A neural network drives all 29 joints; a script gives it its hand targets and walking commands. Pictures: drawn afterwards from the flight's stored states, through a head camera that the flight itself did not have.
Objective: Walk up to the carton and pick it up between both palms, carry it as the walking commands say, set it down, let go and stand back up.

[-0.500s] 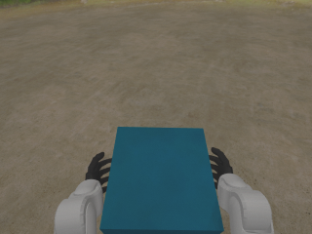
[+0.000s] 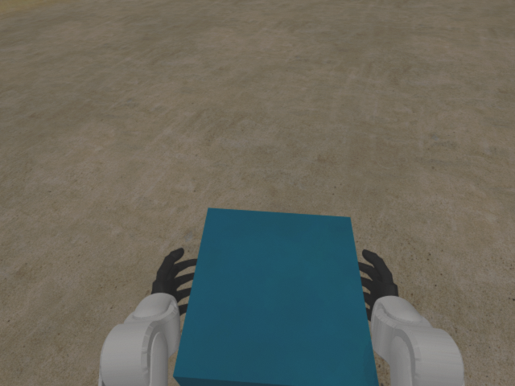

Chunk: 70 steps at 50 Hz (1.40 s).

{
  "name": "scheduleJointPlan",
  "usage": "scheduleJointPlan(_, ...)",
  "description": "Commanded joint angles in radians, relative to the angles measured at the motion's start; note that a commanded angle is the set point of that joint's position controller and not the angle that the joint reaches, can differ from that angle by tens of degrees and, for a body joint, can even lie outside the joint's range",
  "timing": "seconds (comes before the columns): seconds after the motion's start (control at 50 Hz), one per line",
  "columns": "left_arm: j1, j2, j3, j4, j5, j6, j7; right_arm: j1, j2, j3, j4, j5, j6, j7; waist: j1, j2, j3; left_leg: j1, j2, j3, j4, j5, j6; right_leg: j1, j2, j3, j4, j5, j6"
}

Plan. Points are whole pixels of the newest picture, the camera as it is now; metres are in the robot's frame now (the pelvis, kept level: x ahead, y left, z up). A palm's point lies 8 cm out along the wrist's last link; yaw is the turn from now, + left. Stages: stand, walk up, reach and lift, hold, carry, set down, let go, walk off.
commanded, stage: carry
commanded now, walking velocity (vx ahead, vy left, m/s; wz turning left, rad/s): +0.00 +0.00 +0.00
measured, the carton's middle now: (270, 319) +0.24 -0.01 +0.02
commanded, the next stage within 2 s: none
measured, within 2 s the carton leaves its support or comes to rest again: neither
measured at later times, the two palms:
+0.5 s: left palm out of the picture +0.14 +0.20 +0.08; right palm (338, 347) +0.18 -0.09 +0.08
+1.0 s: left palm out of the picture +0.12 +0.17 +0.10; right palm out of the picture +0.11 -0.13 +0.10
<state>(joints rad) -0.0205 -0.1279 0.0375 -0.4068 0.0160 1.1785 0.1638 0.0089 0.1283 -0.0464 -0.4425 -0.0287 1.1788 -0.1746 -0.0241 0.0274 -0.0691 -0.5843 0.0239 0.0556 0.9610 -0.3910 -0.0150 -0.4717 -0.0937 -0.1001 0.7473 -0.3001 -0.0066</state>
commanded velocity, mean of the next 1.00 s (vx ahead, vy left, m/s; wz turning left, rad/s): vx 0.00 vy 0.00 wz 0.00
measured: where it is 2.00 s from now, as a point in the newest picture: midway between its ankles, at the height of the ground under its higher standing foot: outside the picture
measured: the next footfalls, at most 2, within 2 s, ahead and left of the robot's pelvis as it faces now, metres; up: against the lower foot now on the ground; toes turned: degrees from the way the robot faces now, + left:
left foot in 0.08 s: +0.01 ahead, +0.15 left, +0.00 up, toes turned +6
right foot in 0.76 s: -0.04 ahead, -0.08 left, +0.00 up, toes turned -2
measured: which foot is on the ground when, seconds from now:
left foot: up 0.00-0.06, down 0.08-1.00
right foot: down 0.00-0.60, up 0.62-0.74, down 0.76-1.00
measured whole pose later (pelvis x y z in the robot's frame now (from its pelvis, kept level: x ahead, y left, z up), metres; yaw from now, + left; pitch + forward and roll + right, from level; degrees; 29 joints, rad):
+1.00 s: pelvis -0.13 +0.03 +0.01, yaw +0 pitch +0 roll +0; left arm -0.05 -0.13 0.06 -0.45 0.02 1.18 0.16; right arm -0.05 0.13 -0.04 -0.45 -0.03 1.19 -0.17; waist -0.02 0.03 -0.06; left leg -0.45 0.06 0.09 0.60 -0.15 0.01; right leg -0.41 -0.01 -0.06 0.63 -0.22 -0.02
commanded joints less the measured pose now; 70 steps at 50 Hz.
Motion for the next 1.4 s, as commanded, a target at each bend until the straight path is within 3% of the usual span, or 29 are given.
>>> scheduleJointPlan(0.0, -0.486, -0.88, -0.581, -0.224, -0.26, -0.063, -0.146, -0.582, 0.889, 0.686, -0.233, 0.327, -0.046, 0.149, 0.026, -0.252, -0.347, 0.2, 0.015, 0.017, -0.267, 0.026, 0.002, 0.147, -0.209, 0.172, -0.281, 0.022, -0.057)
scheduleJointPlan(0.04, -0.477, -0.848, -0.57, -0.233, -0.252, -0.053, -0.138, -0.574, 0.897, 0.688, -0.188, 0.332, -0.028, 0.146, 0.017, -0.187, -0.376, 0.304, 0.067, -0.047, -0.511, 0.163, 0.02, 0.179, -0.136, 0.092, -0.124, 0.192, 0.001)
scheduleJointPlan(0.08, -0.404, -0.84, -0.563, -0.205, -0.237, -0.049, -0.131, -0.572, 0.884, 0.696, -0.203, 0.353, -0.028, 0.158, 0.031, 0.107, -0.463, 0.433, 0.292, -0.272, -0.459, 0.666, 0.079, 0.086, -0.056, 0.082, -0.003, -0.034, 0.062)
scheduleJointPlan(0.1, -0.465, -0.838, -0.595, -0.264, -0.241, -0.055, -0.127, -0.555, 0.881, 0.677, -0.207, 0.342, -0.035, 0.164, 0.032, 0.186, -0.449, 0.396, 0.275, -0.258, -0.439, 0.647, 0.102, 0.081, -0.019, 0.047, -0.004, -0.141, 0.076)
scheduleJointPlan(0.2, -0.578, -0.893, -0.679, -0.24, -0.294, -0.024, -0.145, -0.541, 0.874, 0.592, -0.141, 0.264, -0.023, 0.158, 0.035, 0.152, -0.277, 0.185, 0.219, -0.195, -0.574, 0.074, 0.072, 0.139, 0.008, 0.005, -0.066, 0.003, 0.058)
scheduleJointPlan(0.24, -0.676, -0.895, -0.694, -0.247, -0.318, -0.011, -0.152, -0.581, 0.859, 0.552, -0.109, 0.252, -0.017, 0.154, 0.035, 0.241, -0.209, 0.08, 0.202, -0.206, -0.682, -0.292, 0.052, 0.105, 0.004, 0.022, 0.021, -0.061, 0.047)
scheduleJointPlan(0.38, -0.589, -0.907, -0.654, -0.187, -0.344, 0.006, -0.165, -0.597, 0.832, 0.542, -0.143, 0.228, -0.009, 0.126, 0.059, 0.115, -0.206, -0.042, 0.119, -0.049, -0.604, -0.425, 0.019, 0.169, 0.035, 0.022, -0.04, -0.188, 0.021)
scheduleJointPlan(0.44, -0.663, -0.896, -0.624, -0.195, -0.334, 0.004, -0.162, -0.633, 0.892, 0.577, -0.119, 0.237, 0.007, 0.129, 0.025, -0.339, -0.211, 0.229, 0.002, 0.042, -0.168, -0.155, -0.003, -0.125, -0.138, 0.326, -0.498, -0.478, -0.032)
scheduleJointPlan(0.46, -0.688, -0.901, -0.635, -0.23, -0.348, -0.005, -0.166, -0.599, 0.922, 0.569, -0.113, 0.231, -0.006, 0.122, 0.013, -0.365, -0.261, 0.361, -0.028, 0.05, -0.004, -0.022, 0.001, -0.215, -0.181, 0.351, -0.564, -0.457, -0.039)
scheduleJointPlan(0.54, -0.649, -0.891, -0.627, -0.251, -0.341, -0.014, -0.173, -0.582, 0.903, 0.595, -0.161, 0.269, -0.018, 0.132, -0.003, -0.203, -0.332, 0.393, 0.022, -0.029, -0.348, -0.134, 0.039, -0.078, -0.059, 0.16, -0.301, -0.306, 0.015)
scheduleJointPlan(0.58, -0.639, -0.895, -0.63, -0.244, -0.317, -0.02, -0.153, -0.567, 0.895, 0.579, -0.107, 0.267, -0.016, 0.129, 0.005, 0.215, -0.287, 0.188, 0.306, -0.447, -0.75, -0.445, 0.109, -0.033, 0.064, 0.05, 0.111, -0.125, 0.056)
scheduleJointPlan(0.6, -0.696, -0.944, -0.651, -0.264, -0.318, -0.018, -0.156, -0.656, 0.925, 0.597, -0.179, 0.293, -0.024, 0.141, 0.017, 0.223, -0.249, -0.013, 0.339, -0.508, -0.848, -0.579, 0.15, 0.051, 0.08, 0.075, 0.281, -0.127, 0.045)
scheduleJointPlan(0.62, -0.622, -0.89, -0.616, -0.255, -0.288, -0.028, -0.151, -0.613, 0.914, 0.616, -0.138, 0.295, -0.013, 0.147, 0.032, 0.174, -0.254, -0.026, 0.305, -0.355, -0.797, -0.46, 0.139, 0.151, 0.076, 0.061, 0.281, -0.082, 0.019)
scheduleJointPlan(0.64, -0.616, -0.88, -0.62, -0.227, -0.278, -0.021, -0.145, -0.639, 0.885, 0.604, -0.147, 0.295, -0.016, 0.147, 0.031, 0.137, -0.231, 0.004, 0.302, -0.357, -0.776, -0.337, 0.154, 0.088, 0.064, 0.097, 0.285, -0.069, 0.007)
scheduleJointPlan(0.7, -0.643, -0.941, -0.631, -0.225, -0.288, -0.022, -0.14, -0.701, 0.926, 0.637, -0.202, 0.321, -0.029, 0.156, 0.035, 0.186, -0.3, 0.228, 0.19, -0.182, -0.58, 0.06, 0.092, 0.136, 0.085, 0.015, -0.142, -0.002, -0.002)
scheduleJointPlan(0.74, -0.529, -0.905, -0.597, -0.155, -0.254, -0.013, -0.141, -0.591, 0.886, 0.635, -0.151, 0.298, -0.024, 0.157, 0.041, 0.157, -0.328, 0.226, 0.14, -0.123, -0.458, 0.191, 0.048, 0.263, 0.002, 0.167, -0.286, 0.05, -0.025)
scheduleJointPlan(0.76, -0.515, -0.886, -0.601, -0.181, -0.262, -0.01, -0.139, -0.532, 0.893, 0.62, -0.131, 0.28, -0.016, 0.153, 0.03, -0.028, -0.367, 0.19, 0.085, -0.086, -0.349, 0.148, 0.024, 0.314, -0.104, 0.321, -0.344, 0.123, -0.049)
scheduleJointPlan(0.78, -0.641, -0.897, -0.638, -0.262, -0.297, -0.034, -0.144, -0.578, 0.936, 0.643, -0.135, 0.299, -0.022, 0.16, 0.014, -0.158, -0.398, 0.233, 0.062, -0.04, -0.37, 0.157, 0.011, 0.258, -0.151, 0.317, -0.316, 0.197, -0.074)
scheduleJointPlan(0.86, -0.547, -0.928, -0.626, -0.258, -0.282, -0.049, -0.147, -0.613, 0.943, 0.662, -0.231, 0.323, -0.047, 0.161, 0.015, -0.092, -0.386, 0.355, 0.1, -0.071, -0.429, 0.184, 0.031, 0.129, -0.043, 0.184, -0.311, -0.002, -0.033)
scheduleJointPlan(0.94, -0.498, -0.885, -0.595, -0.193, -0.275, -0.033, -0.148, -0.595, 0.886, 0.655, -0.227, 0.295, -0.026, 0.144, 0.018, -0.133, -0.358, 0.296, 0.104, -0.09, -0.49, 0.068, 0.038, 0.149, -0.035, 0.177, -0.334, -0.094, -0.023)
scheduleJointPlan(1.0, -0.579, -0.885, -0.643, -0.236, -0.29, -0.029, -0.148, -0.615, 0.88, 0.64, -0.205, 0.301, -0.021, 0.157, 0.02, -0.005, -0.306, 0.265, 0.125, -0.125, -0.558, -0.036, 0.043, 0.101, -0.01, 0.166, -0.306, -0.143, -0.024)
scheduleJointPlan(1.04, -0.584, -0.874, -0.617, -0.209, -0.278, -0.005, -0.147, -0.597, 0.904, 0.63, -0.143, 0.291, 0.006, 0.15, 0.019, -0.063, -0.282, 0.269, 0.099, -0.095, -0.542, -0.026, 0.031, 0.071, -0.029, 0.195, -0.329, -0.202, -0.033)
scheduleJointPlan(1.12, -0.614, -0.885, -0.642, -0.229, -0.3, -0.006, -0.149, -0.593, 0.904, 0.605, -0.119, 0.289, -0.002, 0.156, 0.024, 0.042, -0.303, 0.27, 0.108, -0.086, -0.543, -0.036, 0.029, 0.103, -0.021, 0.186, -0.324, -0.111, -0.035)
scheduleJointPlan(1.14, -0.626, -0.875, -0.63, -0.211, -0.299, -0.007, -0.144, -0.588, 0.886, 0.605, -0.123, 0.276, 0.001, 0.145, 0.018, -0.057, -0.243, 0.248, 0.088, -0.079, -0.533, -0.061, 0.026, 0.053, -0.012, 0.188, -0.348, -0.211, -0.031)
scheduleJointPlan(1.2, -0.651, -0.911, -0.668, -0.264, -0.314, -0.021, -0.143, -0.617, 0.909, 0.595, -0.171, 0.289, -0.022, 0.15, 0.023, 0.068, -0.291, 0.225, 0.118, -0.131, -0.586, -0.147, 0.035, 0.099, 0.008, 0.158, -0.304, -0.166, -0.034)
scheduleJointPlan(1.3, -0.607, -0.888, -0.654, -0.258, -0.312, -0.013, -0.144, -0.55, 0.898, 0.58, -0.134, 0.267, -0.015, 0.146, 0.023, 0.021, -0.287, 0.215, 0.057, -0.045, -0.508, -0.157, 0.018, 0.044, -0.009, 0.192, -0.355, -0.27, -0.038)
scheduleJointPlan(1.32, -0.613, -0.942, -0.656, -0.247, -0.326, -0.027, -0.148, -0.622, 0.933, 0.617, -0.205, 0.292, -0.031, 0.145, 0.016, -0.067, -0.323, 0.258, 0.083, -0.097, -0.504, -0.069, 0.038, 0.063, -0.015, 0.19, -0.356, -0.233, -0.026)
scheduleJointPlan(1.36, -0.602, -0.904, -0.636, -0.222, -0.31, -0.019, -0.143, -0.586, 0.895, 0.592, -0.162, 0.277, -0.022, 0.136, 0.019, -0.022, -0.268, 0.216, 0.074, -0.08, -0.511, -0.051, 0.043, 0.064, -0.018, 0.188, -0.334, -0.215, -0.032)
scheduleJointPlan(1.38, -0.535, -0.882, -0.602, -0.215, -0.288, -0.033, -0.141, -0.608, 0.889, 0.631, -0.207, 0.3, -0.029, 0.139, 0.022, -0.125, -0.321, 0.263, 0.079, -0.078, -0.484, 0.008, 0.034, 0.085, -0.023, 0.175, -0.355, -0.204, -0.022)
